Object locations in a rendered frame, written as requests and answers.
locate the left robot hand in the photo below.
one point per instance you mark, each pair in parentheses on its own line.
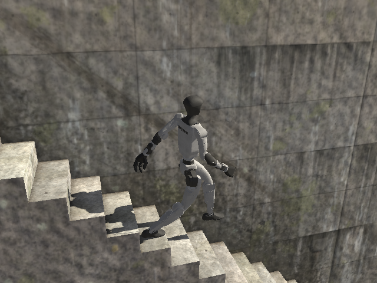
(142,160)

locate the robot right upper arm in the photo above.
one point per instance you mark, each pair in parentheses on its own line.
(201,136)

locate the right robot hand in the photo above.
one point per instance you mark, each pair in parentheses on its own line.
(230,171)

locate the robot left forearm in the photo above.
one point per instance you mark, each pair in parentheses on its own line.
(152,145)

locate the robot left upper arm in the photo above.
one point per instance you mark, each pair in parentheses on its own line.
(163,133)

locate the right robot foot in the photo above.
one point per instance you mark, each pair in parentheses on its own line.
(156,234)

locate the robot right forearm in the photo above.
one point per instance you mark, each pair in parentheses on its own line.
(209,159)

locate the robot torso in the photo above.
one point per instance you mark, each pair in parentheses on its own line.
(188,147)

